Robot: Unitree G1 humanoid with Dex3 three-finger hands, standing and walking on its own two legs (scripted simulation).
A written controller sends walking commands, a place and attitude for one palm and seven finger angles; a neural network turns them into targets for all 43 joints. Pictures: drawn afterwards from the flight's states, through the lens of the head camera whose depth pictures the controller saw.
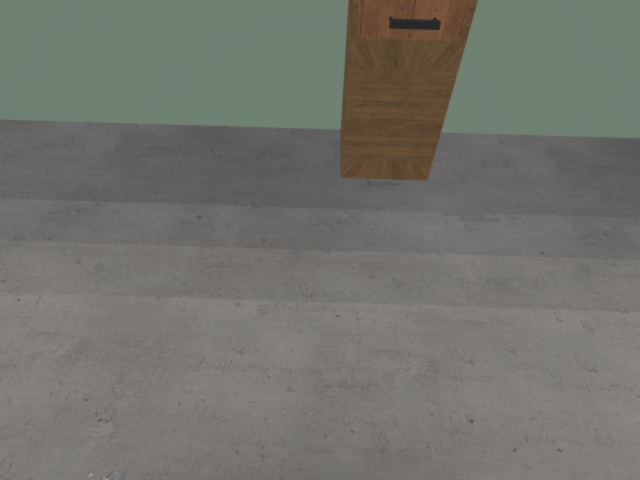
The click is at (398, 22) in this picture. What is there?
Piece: drawer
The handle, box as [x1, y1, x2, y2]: [389, 16, 440, 29]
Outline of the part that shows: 389,17 390,28 438,29 440,24 439,20 437,20 436,18 433,18 432,20 393,19 391,16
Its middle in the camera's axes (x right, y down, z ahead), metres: +0.33 -0.78 +1.39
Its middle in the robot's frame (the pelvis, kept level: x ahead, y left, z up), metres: +1.58 -0.26 -0.02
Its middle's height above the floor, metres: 0.75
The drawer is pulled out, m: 0.00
